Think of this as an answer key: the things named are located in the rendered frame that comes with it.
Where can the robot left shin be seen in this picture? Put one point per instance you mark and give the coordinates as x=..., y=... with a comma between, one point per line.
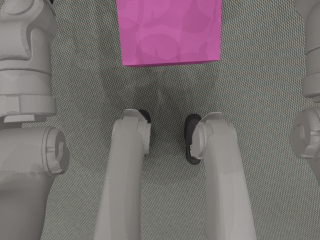
x=127, y=112

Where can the right robot forearm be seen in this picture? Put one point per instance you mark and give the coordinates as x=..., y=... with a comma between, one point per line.
x=309, y=10

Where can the carton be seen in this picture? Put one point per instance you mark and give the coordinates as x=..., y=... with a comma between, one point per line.
x=169, y=32

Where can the right robot upper arm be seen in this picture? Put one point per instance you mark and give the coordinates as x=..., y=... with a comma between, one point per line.
x=304, y=138

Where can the left robot upper arm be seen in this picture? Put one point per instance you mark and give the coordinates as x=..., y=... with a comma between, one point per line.
x=30, y=159

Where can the left robot forearm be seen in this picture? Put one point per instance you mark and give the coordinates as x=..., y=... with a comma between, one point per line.
x=27, y=29

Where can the robot shin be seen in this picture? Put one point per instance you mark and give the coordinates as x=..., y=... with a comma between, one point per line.
x=127, y=112
x=210, y=116

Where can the robot right shin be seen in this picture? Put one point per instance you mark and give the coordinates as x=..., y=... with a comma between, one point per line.
x=210, y=116

